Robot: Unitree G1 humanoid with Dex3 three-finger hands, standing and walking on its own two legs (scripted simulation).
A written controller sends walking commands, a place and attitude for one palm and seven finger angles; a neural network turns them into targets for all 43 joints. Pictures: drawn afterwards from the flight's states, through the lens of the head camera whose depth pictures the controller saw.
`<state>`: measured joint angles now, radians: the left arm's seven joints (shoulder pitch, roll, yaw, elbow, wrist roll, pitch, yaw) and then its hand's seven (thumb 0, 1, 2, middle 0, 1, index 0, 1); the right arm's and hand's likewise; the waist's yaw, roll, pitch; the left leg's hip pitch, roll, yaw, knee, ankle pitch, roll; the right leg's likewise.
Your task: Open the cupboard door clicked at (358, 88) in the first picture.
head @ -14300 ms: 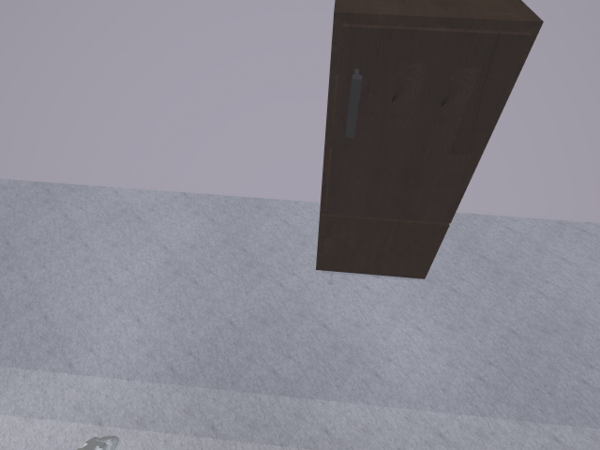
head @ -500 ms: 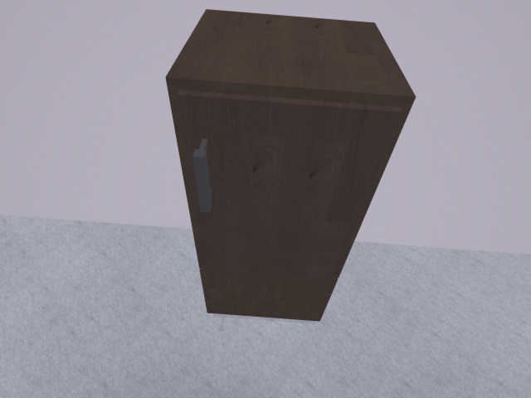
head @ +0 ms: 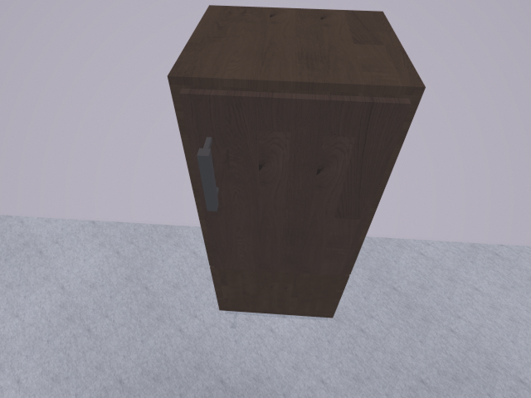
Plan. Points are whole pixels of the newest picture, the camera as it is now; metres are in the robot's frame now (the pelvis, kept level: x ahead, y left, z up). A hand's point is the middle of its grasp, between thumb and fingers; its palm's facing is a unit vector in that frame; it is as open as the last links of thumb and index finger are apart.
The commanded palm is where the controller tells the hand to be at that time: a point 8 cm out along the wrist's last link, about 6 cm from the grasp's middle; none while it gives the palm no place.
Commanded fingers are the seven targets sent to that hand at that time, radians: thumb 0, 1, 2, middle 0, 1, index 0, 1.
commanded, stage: come to a stop and stand still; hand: left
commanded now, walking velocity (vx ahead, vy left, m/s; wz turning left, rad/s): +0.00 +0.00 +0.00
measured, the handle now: (210, 175) +0.53 +0.15 +0.02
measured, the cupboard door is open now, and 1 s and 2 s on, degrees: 0 0 0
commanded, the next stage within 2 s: look again from close up in 0.80 s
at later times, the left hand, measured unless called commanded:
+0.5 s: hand out of the picture +0.02 +0.24 -0.16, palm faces -0.04 -0.94 -0.33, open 16.4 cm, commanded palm none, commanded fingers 0.00 -0.50 0.30 -0.15 -0.30 -0.15 -0.30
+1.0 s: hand out of the picture -0.04 +0.24 -0.17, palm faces -0.05 -0.96 -0.29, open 16.3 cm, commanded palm none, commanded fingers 0.00 -0.50 0.30 -0.15 -0.30 -0.15 -0.30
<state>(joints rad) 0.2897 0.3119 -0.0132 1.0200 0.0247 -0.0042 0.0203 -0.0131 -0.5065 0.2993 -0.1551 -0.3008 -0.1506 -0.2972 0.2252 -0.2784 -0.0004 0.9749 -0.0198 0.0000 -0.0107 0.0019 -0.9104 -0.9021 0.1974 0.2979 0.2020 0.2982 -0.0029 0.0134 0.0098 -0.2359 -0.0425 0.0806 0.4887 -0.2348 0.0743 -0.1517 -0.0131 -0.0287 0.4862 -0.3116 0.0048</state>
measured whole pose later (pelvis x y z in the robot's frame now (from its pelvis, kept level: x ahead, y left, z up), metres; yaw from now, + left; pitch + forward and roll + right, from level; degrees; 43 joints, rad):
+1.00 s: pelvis -0.04 +0.02 +0.01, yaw +0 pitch -3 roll -1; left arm 0.28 0.30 -0.02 1.10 0.03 0.00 0.02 -0.02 -0.50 0.30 -0.16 -0.30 -0.15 -0.30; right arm 0.21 -0.26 -0.01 1.12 -0.01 0.01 0.01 0.00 -0.91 -0.90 0.20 0.30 0.20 0.30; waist 0.00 -0.02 0.03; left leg -0.20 -0.06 0.09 0.34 -0.10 0.09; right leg -0.14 -0.03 -0.02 0.38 -0.20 0.03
